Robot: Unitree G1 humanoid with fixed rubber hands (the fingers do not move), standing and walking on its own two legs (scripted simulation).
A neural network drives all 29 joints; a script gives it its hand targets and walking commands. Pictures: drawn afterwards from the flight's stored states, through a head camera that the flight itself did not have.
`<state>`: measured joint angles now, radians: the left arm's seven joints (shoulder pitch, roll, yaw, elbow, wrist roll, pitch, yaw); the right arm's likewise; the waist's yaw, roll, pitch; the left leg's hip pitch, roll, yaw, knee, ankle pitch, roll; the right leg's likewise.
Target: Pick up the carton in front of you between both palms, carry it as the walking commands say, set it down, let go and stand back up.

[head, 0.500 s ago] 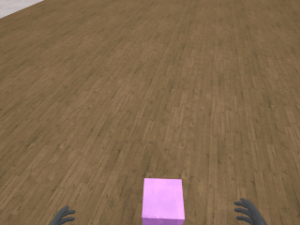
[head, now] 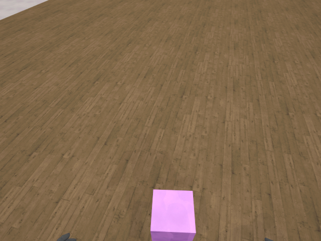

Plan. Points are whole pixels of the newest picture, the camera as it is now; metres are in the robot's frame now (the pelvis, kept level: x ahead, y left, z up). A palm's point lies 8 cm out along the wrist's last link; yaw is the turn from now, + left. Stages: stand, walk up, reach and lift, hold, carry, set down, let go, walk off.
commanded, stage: stand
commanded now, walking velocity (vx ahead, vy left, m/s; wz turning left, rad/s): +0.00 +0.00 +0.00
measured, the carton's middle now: (172, 218) +0.40 -0.04 -0.65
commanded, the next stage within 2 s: none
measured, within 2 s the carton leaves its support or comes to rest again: neither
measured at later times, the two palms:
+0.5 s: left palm out of the picture +0.08 +0.29 -0.10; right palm out of the picture +0.06 -0.29 -0.10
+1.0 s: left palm out of the picture +0.07 +0.30 -0.10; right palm out of the picture +0.05 -0.30 -0.10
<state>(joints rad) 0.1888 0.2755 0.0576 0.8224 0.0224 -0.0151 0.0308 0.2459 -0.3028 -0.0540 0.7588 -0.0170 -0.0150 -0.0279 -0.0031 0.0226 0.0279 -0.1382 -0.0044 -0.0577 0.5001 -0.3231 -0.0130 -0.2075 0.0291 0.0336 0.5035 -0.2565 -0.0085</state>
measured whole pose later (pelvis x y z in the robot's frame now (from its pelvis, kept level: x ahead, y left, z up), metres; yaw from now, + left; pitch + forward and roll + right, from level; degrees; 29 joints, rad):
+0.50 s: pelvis -0.02 +0.00 +0.00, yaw -1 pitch -3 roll +0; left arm 0.19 0.31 0.04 0.92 0.01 -0.01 0.03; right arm 0.24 -0.33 -0.04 0.86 -0.01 -0.02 -0.03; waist 0.00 0.01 0.04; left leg -0.12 0.00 -0.04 0.45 -0.28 -0.01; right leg -0.20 0.03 0.05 0.46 -0.21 0.00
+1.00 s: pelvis -0.02 +0.00 +0.01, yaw -2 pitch -3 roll +0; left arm 0.17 0.33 0.03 0.98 0.00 -0.02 0.03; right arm 0.21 -0.35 -0.03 0.93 0.00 -0.02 -0.03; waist 0.00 0.01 0.04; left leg -0.11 0.00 -0.02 0.41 -0.25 -0.01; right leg -0.19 0.03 0.07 0.43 -0.18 0.00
